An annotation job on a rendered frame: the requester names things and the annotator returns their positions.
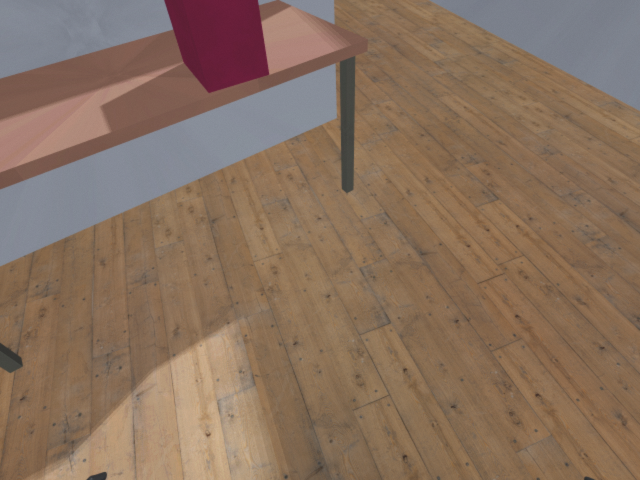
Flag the carton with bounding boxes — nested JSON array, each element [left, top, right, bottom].
[[164, 0, 269, 93]]

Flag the table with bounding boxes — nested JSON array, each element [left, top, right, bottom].
[[0, 0, 368, 373]]

